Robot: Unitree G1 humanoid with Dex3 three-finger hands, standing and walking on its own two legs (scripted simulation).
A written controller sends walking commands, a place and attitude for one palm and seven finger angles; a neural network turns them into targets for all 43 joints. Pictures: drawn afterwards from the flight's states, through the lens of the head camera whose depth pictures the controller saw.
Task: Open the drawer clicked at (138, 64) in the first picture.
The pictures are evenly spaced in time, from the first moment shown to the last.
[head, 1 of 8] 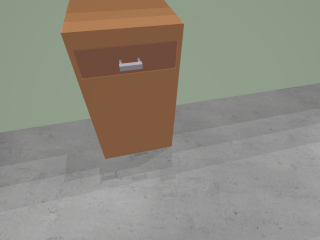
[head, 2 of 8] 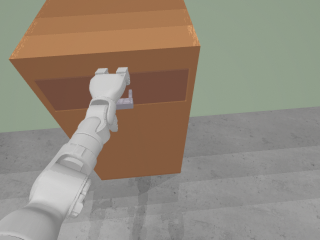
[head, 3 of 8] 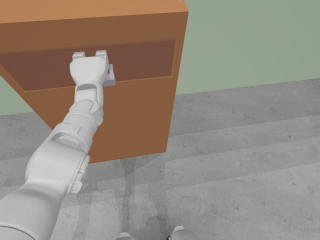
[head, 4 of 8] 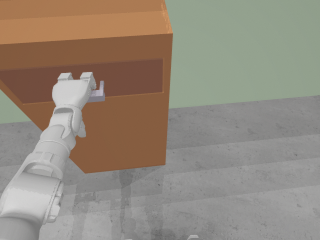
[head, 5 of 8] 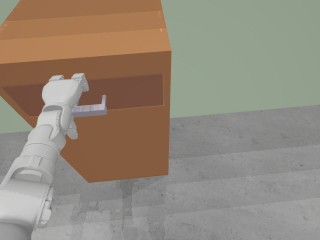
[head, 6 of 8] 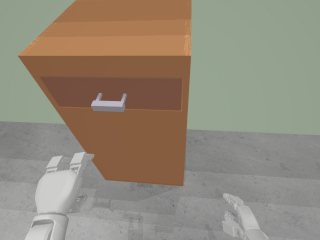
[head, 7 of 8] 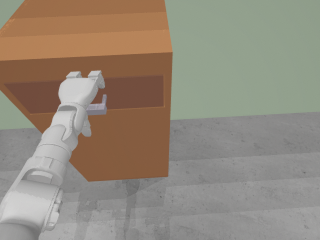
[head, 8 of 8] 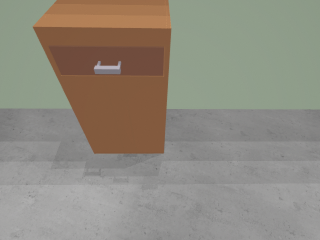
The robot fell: no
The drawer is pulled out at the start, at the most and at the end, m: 0.00 0.00 0.00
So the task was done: no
